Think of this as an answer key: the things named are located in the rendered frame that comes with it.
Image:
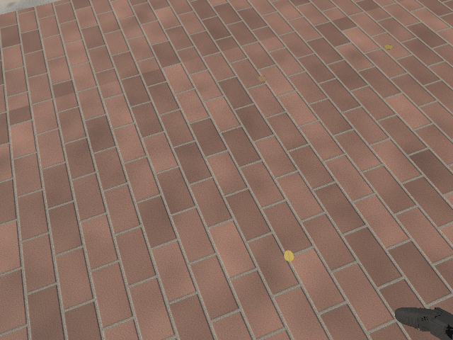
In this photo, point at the right robot hand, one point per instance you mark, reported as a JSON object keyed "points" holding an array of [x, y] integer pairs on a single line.
{"points": [[438, 321]]}

